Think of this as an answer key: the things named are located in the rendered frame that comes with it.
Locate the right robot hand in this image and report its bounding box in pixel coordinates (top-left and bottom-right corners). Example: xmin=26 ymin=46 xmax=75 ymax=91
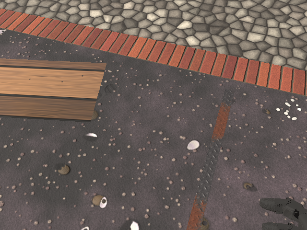
xmin=259 ymin=197 xmax=307 ymax=230

